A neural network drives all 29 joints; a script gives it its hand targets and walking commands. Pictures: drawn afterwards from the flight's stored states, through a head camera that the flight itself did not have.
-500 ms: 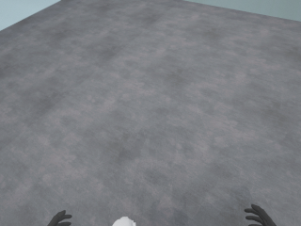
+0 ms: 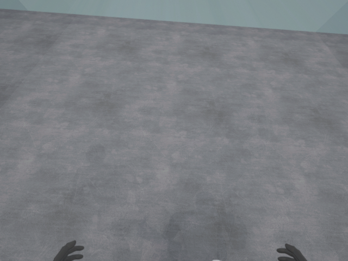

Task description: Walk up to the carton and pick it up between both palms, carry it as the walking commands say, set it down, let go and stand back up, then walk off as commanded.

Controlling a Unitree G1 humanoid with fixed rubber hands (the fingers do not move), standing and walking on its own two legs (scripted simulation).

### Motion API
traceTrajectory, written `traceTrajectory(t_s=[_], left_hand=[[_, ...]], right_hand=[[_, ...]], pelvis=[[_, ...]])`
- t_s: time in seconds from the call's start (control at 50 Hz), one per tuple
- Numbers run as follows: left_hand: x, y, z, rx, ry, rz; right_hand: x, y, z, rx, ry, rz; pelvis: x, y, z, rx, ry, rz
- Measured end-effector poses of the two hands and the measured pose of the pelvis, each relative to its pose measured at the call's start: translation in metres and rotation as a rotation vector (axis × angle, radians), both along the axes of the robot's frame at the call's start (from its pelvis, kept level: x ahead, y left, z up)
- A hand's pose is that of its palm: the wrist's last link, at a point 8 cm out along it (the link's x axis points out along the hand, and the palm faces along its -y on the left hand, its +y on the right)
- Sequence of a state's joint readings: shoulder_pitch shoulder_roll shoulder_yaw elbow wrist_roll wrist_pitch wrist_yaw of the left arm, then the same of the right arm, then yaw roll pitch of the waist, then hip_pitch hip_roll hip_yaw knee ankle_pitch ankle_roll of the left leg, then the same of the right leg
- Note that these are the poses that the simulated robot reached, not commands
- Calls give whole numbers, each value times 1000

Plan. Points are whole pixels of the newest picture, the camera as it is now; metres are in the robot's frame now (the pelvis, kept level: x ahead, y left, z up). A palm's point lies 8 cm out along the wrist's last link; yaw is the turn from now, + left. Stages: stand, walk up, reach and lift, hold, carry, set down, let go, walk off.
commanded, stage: walk off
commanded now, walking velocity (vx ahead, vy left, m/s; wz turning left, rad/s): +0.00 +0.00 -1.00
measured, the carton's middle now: out of the picture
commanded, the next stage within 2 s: stand in 1.68 s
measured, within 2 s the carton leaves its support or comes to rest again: neither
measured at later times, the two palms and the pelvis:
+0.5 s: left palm (99, 230) +0.23 +0.20 -0.09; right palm out of the picture +0.06 -0.33 -0.09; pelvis +0.02 -0.03 -0.01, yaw -28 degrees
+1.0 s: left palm (196, 188) +0.34 -0.05 -0.09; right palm out of the picture -0.20 -0.24 -0.12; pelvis +0.02 -0.03 -0.02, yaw -58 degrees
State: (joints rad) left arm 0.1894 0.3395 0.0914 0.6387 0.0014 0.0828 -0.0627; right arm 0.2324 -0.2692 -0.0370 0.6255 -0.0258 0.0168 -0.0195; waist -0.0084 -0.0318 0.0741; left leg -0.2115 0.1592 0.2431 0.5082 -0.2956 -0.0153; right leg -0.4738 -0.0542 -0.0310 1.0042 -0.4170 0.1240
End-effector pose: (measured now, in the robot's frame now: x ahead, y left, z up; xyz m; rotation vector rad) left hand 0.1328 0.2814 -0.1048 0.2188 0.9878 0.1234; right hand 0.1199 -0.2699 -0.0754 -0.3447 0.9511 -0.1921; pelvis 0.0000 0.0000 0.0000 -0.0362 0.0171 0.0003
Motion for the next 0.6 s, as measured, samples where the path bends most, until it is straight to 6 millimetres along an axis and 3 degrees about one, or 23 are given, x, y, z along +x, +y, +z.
traceTrajectory(t_s=[0.12,0.18,0.3,0.42,0.52,0.6], left_hand=[[85,-64,13,34,-124,-197],[102,-86,17,82,-151,-264],[82,-86,25,158,-30,-288],[84,-84,20,163,26,-350],[103,-80,9,138,53,-420],[137,-88,-6,93,28,-493]], right_hand=[[-78,-47,-37,51,114,-198],[-101,-66,-52,62,150,-263],[-86,-72,-42,95,58,-309],[-67,-69,-30,98,-31,-358],[-54,-61,-14,67,-117,-423],[-71,-51,-3,-3,-134,-501]], pelvis=[[4,-24,-16,22,8,-123],[3,-35,-22,26,12,-176],[5,-42,-8,57,9,-291],[11,-37,-5,68,14,-405],[23,-22,-7,57,12,-505],[34,-9,-11,38,2,-593]])
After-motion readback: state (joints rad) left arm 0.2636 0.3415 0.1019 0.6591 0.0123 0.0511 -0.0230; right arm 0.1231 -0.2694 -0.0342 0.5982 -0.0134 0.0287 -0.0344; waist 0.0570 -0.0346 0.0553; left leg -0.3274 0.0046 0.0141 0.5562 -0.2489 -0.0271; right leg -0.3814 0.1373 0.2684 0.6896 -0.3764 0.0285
